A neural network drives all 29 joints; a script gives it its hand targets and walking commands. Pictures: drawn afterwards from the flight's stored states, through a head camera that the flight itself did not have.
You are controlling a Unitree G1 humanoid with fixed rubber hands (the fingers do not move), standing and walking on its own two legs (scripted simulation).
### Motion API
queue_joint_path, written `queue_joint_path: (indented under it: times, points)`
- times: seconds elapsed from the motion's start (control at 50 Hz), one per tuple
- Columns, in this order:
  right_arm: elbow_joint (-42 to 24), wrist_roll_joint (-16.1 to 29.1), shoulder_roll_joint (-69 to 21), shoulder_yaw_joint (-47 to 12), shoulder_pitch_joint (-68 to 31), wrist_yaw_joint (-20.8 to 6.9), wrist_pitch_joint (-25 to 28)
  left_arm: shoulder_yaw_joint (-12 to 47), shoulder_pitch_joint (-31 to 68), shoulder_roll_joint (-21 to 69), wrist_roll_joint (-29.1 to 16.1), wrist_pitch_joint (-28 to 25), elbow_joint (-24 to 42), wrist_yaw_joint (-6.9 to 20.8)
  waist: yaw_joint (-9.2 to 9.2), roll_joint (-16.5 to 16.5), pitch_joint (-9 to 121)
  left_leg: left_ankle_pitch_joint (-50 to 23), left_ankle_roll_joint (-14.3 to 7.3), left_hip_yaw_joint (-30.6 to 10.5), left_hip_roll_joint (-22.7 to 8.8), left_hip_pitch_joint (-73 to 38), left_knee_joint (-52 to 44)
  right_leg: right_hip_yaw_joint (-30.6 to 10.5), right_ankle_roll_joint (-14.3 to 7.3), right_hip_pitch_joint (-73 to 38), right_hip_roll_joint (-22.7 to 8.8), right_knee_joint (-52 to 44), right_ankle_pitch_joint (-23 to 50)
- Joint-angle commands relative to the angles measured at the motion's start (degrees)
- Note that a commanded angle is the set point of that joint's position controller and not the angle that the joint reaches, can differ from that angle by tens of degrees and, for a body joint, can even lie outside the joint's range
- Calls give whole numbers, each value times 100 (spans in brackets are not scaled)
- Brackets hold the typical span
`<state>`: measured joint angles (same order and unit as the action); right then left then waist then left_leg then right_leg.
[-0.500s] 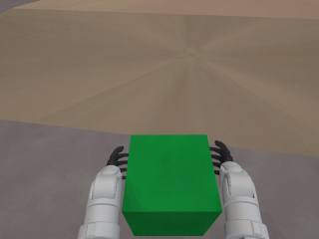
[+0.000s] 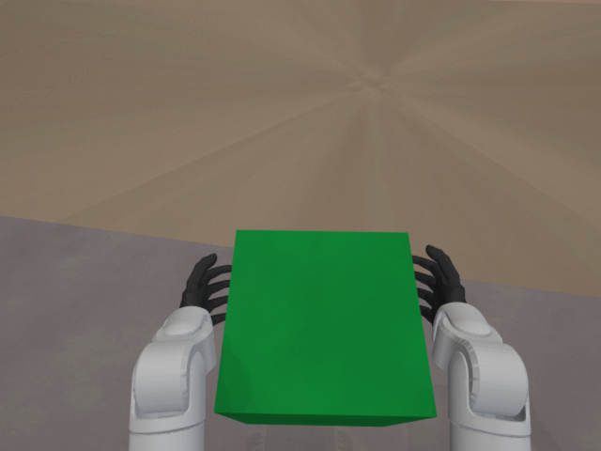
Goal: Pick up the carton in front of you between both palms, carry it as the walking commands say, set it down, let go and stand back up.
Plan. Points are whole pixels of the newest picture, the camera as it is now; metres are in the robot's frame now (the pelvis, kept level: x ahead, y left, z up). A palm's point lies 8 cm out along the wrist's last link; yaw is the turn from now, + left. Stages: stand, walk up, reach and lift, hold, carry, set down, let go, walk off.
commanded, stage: carry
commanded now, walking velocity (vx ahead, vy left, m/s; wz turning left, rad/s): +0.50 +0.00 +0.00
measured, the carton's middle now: (317, 339) +0.28 +0.00 +0.02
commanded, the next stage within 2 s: none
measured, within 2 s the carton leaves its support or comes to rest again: neither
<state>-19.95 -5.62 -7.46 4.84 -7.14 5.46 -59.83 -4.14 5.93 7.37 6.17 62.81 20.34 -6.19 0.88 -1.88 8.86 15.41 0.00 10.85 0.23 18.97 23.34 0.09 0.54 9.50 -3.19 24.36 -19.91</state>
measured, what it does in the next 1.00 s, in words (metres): walks ahead: right foot, then left foot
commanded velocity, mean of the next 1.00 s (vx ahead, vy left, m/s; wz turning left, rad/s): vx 0.50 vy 0.00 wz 0.00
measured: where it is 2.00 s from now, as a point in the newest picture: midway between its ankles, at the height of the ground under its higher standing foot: (334, 235)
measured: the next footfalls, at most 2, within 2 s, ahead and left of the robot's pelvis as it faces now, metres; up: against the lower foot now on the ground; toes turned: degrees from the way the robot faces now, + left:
right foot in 0.34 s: +0.35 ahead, -0.14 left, +0.00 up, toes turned -13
left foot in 0.84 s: +0.70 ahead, +0.05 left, +0.00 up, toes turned +11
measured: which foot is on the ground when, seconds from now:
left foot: down 0.00-0.38, up 0.40-0.82, down 0.84-1.00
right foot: down 0.00-0.02, up 0.04-0.32, down 0.34-0.88, up 0.90-1.00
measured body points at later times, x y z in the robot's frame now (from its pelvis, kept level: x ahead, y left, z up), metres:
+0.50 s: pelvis +0.28 -0.06 +0.00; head +0.28 -0.07 +0.45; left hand +0.52 +0.10 +0.07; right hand +0.54 -0.21 +0.07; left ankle +0.17 +0.07 -0.65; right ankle +0.31 -0.13 -0.74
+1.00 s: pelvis +0.61 -0.02 +0.00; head +0.62 -0.01 +0.45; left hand +0.87 +0.11 +0.06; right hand +0.84 -0.19 +0.07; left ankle +0.66 +0.05 -0.74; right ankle +0.48 -0.14 -0.64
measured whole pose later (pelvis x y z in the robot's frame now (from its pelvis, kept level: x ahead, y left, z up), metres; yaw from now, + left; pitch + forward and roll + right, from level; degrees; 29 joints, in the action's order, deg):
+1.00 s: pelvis +0.61 -0.02 +0.00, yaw -4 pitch +4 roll +0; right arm -28.9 -2.7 -7.5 1.7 1.4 7.9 -66.9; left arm -2.6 -1.0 7.4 3.5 70.5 29.5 -8.5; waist -1.6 -0.7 3.4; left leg 10.3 -5.1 15.7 -2.5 19.7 25.8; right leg 3.7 -1.1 23.7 -5.2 66.7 -19.1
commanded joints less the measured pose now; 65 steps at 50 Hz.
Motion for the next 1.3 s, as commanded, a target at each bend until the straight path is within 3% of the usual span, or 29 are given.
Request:
queue_joint_path:
  times: [0.0, 0.02, 0.04, 0.06, 0.1, 0.16, 0.26, 0.32, 0.34, 0.36, 0.38, 0.4, 0.44, 0.46, 0.5, 0.58, 0.74, 0.78, 0.82, 0.84, 0.86, 0.88, 0.9, 0.94, 0.98, 1.02, 1.14, 1.24, 1.28]
  points:
    - [-436, 1614, -4760, -3626, -1256, -582, -540, 3721, 2157, 4423, -1886, 218, 1088, 691, -185, 801, 1379, 1004, -438, -1828, -1507, -3309, -969, 560, -186, 2193, -275, 1878, -223]
    - [-430, 1477, -4679, -3472, -1136, -486, -595, 3739, 2375, 4300, -1985, 355, 1401, 647, -261, 1814, 982, 1070, -1149, -3675, -2635, -3606, -1224, 807, -46, 3661, 180, 2705, -1057]
    - [-590, 1514, -4723, -3407, -1171, -417, -674, 3830, 2478, 4326, -2105, 459, 1516, 617, -265, 1335, 640, 622, -1416, -3812, -2805, -3295, -1171, 306, -155, 3948, -227, 3286, -1137]
    - [-763, 1588, -4762, -3410, -1270, -368, -738, 3813, 2496, 4341, -2160, 519, 1576, 594, -273, 969, 528, -27, -1399, -3541, -2648, -2989, -1153, 259, -175, 4017, -335, 3570, -1076]
    - [-1077, 1757, -4726, -3494, -1692, -278, -800, 3644, 2456, 4407, -2136, 547, 1476, 503, -241, 504, 547, 50, -1119, -2689, -2339, -2616, -1456, 223, -132, 3804, -530, 3140, -483]
    - [-1243, 1907, -4553, -3605, -1684, -186, -819, 3418, 2042, 4361, -1925, 511, 1369, 283, -188, 742, 485, -326, -787, -1422, -1754, -2059, -1576, 678, -2, 2930, -282, 2031, 336]
    - [-1222, 1947, -4018, -3556, -1258, -59, -847, 3136, 1481, 3895, -1610, 508, 1340, -12, -205, 1122, 190, -1232, -483, -547, -1473, -1571, -1204, 1242, -60, 1758, 23, 732, 1283]
    - [-1292, 1933, -3853, -3577, -1179, -41, -883, 3114, 1307, 3728, -1626, 523, 1392, -37, -73, 818, 498, -2056, -177, 193, -1132, -861, 404, 1783, -146, -205, 416, 310, 1010]
    - [-1308, 1940, -3798, -3587, -1237, -42, -896, 3137, 1340, 3761, -1650, 533, 1409, -24, 25, 474, 786, -1651, -14, 252, -979, -154, 1496, 1106, -207, -1256, -78, 226, 677]
    - [-1509, 1959, -3748, -3648, -1267, -64, -945, 3140, 1302, 3680, -1631, 520, 1397, -22, 72, -1084, 1155, -404, 303, 201, -389, 1071, 3390, -1931, -866, -1966, -1726, -757, -654]
    - [-1545, 2004, -3775, -3714, -1330, -102, -965, 3206, 1273, 3802, -1693, 517, 1393, 9, 61, -1494, 1058, 1203, 256, -416, -104, 1987, 4402, -3251, -1314, -2180, -2247, -1484, -124]
    - [-1492, 2020, -3981, -3771, -1272, -156, -935, 3325, 1393, 3970, -1806, 507, 1596, 83, 25, -948, 991, 1135, 52, -892, -490, 2226, 4926, -2718, -1299, -1988, -2235, -1318, 486]
    - [-1435, 1991, -4526, -3834, -1280, -320, -844, 3620, 1676, 4453, -1942, 429, 1826, 273, -1, -73, 1024, 501, -97, -1064, -891, 2107, 4684, -1727, -1054, -1449, -1914, -1186, 1158]
    - [-1392, 1948, -4777, -3858, -1253, -395, -784, 3777, 1812, 4682, -2015, 389, 1881, 372, -6, 39, 978, 219, -83, -1053, -942, 1904, 4300, -1237, -882, -1161, -1727, -1291, 1201]
    - [-1315, 1793, -4943, -3916, -1208, -474, -674, 3968, 1927, 4788, -2127, 321, 1887, 547, -9, -250, 982, -52, -51, -787, -783, 1629, 3696, -575, -727, -941, -1498, -1418, 1198]
    - [-1253, 1599, -4749, -3922, -1020, -439, -591, 4043, 1771, 4473, -2218, 307, 1803, 720, -30, -469, 599, -655, 51, -451, -672, 1967, 2406, 23, -790, -1151, -1297, -1641, 1434]
    - [-1438, 1718, -4243, -3862, -988, -301, -893, 3609, 1355, 3923, -1918, 586, 1699, 507, 13, -685, -237, -1376, -119, 194, -434, 1507, 741, 793, -648, -1289, -1105, -1432, 2712]
    - [-1449, 1779, -4142, -3801, -1029, -281, -940, 3596, 1434, 3848, -1895, 634, 1746, 443, -26, -709, -162, -1185, -222, 413, -287, 828, 619, 990, -558, -1290, -1105, -901, 3598]
    - [-1366, 1803, -4109, -3708, -901, -266, -954, 3638, 1506, 3780, -1916, 667, 1837, 388, -187, -386, 448, -664, -239, 762, 113, -1061, 355, 1477, -322, -734, -739, 808, 4107]
    - [-1358, 1787, -4088, -3645, -845, -265, -963, 3626, 1569, 3709, -1912, 685, 1855, 365, -321, 146, 816, -7, -326, -368, -679, -2180, 47, 1404, -137, 243, -595, 2148, 2923]
    - [-1300, 1778, -4056, -3598, -913, -286, -926, 3703, 1641, 3774, -1962, 708, 1992, 368, -286, 1845, 1424, 1157, -1234, -3401, -2276, -3396, -676, 1191, 130, 1945, 141, 4049, 1230]
    - [-1299, 1862, -4317, -3675, -881, -326, -913, 3784, 1642, 3933, -2019, 684, 1972, 396, -197, 1881, 1178, 253, -1363, -4143, -2572, -3340, -1281, 472, 62, 2813, 329, 4907, -600]
    - [-1443, 1970, -4529, -3777, -1043, -386, -874, 3849, 1700, 4196, -2041, 635, 1906, 446, -223, 1400, 1137, -686, -1284, -3426, -2443, -3104, -1089, 97, -127, 2889, -41, 5284, -472]
    - [-1514, 2015, -4990, -3968, -1280, -519, -754, 3892, 1724, 4723, -1991, 501, 1795, 558, -180, 387, 1085, -1468, -943, -2320, -2197, -2377, -971, -12, -252, 2719, -449, 4726, 92]
    - [-1532, 2061, -5184, -4085, -1365, -613, -657, 3924, 1641, 5013, -1908, 378, 1648, 614, -144, 576, 1039, -1048, -645, -1572, -1907, -1903, -1209, 171, -223, 2348, -464, 4020, 501]
    - [-1511, 2072, -5127, -4099, -1229, -677, -611, 3920, 1419, 5036, -1792, 303, 1557, 600, -159, 775, 905, -876, -657, -1179, -1771, -1854, -1376, 390, -138, 2420, -408, 3410, 683]
    - [-1628, 2009, -4322, -3913, -1177, -600, -631, 3911, 1581, 4435, -1756, 334, 1821, 407, -179, 988, 260, -1675, -688, -433, -1458, -2105, -1432, 908, -12, 2822, -279, 1599, 1473]
    - [-1496, 1956, -3334, -3467, -2132, -190, -752, 3586, 2707, 3406, -1974, 481, 1813, 123, -278, 1121, -182, -1826, -639, -180, -1436, -2083, -1197, 1078, -280, 2444, -112, 876, 1857]
    - [-1318, 1958, -2975, -3305, -2668, 8, -828, 3280, 3135, 2946, -1994, 550, 1582, -31, -193, 1138, -11, -2486, -546, 0, -1402, -2049, -540, 1201, -415, 1749, 35, 850, 1638]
